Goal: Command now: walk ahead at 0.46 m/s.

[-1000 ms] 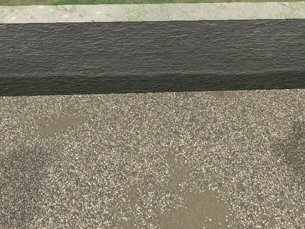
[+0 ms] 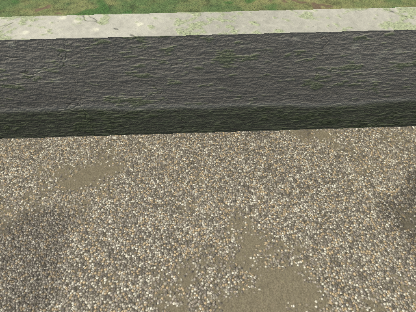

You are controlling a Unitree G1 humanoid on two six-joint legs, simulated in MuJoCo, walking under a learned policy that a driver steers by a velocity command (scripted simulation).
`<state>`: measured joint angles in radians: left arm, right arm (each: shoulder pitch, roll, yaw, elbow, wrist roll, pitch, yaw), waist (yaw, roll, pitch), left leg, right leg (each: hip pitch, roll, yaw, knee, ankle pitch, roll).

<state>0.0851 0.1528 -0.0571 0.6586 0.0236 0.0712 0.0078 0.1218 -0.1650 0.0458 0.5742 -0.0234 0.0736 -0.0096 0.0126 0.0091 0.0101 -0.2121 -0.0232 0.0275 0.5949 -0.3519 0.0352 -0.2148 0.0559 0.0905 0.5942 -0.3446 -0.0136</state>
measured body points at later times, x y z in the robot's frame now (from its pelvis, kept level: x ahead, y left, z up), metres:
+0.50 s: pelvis +0.00 -0.02 +0.00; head -0.01 -0.02 +0.45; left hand +0.21 +0.17 -0.08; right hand +0.19 -0.23 -0.09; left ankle -0.02 +0.10 -0.73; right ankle -0.02 -0.12 -0.73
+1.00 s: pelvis +0.00 -0.03 +0.02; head +0.00 -0.03 +0.47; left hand +0.15 +0.19 -0.09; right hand +0.15 -0.25 -0.09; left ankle -0.02 +0.10 -0.73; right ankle -0.01 -0.12 -0.73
